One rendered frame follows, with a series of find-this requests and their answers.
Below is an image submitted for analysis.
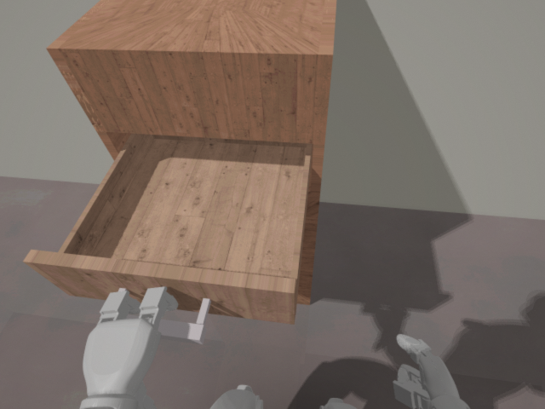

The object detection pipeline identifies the left robot hand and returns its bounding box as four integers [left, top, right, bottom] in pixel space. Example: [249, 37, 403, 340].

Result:
[83, 286, 178, 409]

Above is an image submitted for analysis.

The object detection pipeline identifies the drawer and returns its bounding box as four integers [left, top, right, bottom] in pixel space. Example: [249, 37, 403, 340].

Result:
[23, 134, 313, 325]

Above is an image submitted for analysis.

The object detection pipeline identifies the robot left shin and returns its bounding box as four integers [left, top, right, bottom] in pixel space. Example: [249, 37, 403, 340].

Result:
[237, 385, 253, 393]

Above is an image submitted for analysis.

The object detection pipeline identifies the cabinet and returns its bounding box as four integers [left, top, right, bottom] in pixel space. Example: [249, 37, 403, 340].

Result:
[46, 0, 336, 305]

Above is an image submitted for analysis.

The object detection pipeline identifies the right robot hand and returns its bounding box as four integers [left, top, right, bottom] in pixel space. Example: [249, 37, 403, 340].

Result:
[393, 334, 460, 409]

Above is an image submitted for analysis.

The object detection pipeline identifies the handle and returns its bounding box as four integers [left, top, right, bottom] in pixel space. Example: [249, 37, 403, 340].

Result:
[118, 288, 211, 344]

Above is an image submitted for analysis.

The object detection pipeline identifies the robot left thigh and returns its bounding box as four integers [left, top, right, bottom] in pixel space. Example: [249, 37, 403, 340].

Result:
[210, 389, 263, 409]

